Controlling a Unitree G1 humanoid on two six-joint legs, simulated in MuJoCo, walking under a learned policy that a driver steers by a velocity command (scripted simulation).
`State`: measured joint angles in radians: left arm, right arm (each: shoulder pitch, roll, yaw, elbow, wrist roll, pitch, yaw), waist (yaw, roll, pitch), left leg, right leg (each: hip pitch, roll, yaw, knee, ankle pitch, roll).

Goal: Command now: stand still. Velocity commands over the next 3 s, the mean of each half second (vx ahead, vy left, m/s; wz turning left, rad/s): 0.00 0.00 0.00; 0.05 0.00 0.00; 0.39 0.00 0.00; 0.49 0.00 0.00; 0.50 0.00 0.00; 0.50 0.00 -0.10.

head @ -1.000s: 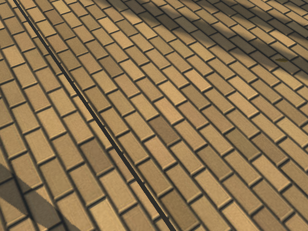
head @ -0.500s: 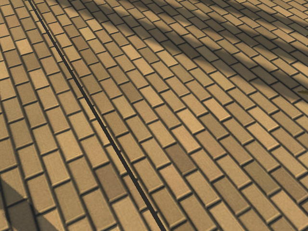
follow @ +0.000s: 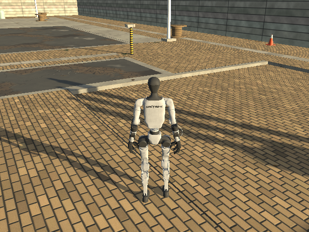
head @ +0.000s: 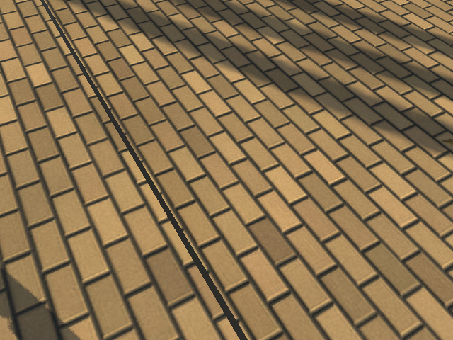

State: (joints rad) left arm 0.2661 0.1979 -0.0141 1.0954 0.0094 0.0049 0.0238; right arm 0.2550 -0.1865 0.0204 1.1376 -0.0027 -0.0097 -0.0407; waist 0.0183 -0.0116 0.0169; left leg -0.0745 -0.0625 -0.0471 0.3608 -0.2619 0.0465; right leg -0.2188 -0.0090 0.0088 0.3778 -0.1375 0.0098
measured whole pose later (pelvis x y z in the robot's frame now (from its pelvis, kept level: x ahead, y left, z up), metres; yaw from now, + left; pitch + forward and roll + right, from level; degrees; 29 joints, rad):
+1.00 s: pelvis +0.04 +0.01 -0.01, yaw +0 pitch +0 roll +0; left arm 0.31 0.16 0.00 1.15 0.03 0.02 0.02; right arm 0.41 -0.16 -0.01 1.13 -0.01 -0.02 -0.05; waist -0.02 -0.01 -0.02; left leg -0.03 -0.08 -0.03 0.38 -0.35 0.09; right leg -0.29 -0.02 -0.02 0.65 -0.40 -0.02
